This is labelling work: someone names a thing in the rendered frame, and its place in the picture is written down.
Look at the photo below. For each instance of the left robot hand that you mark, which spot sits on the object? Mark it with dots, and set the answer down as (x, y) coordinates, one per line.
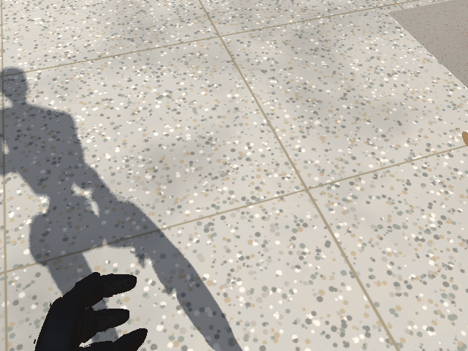
(68, 322)

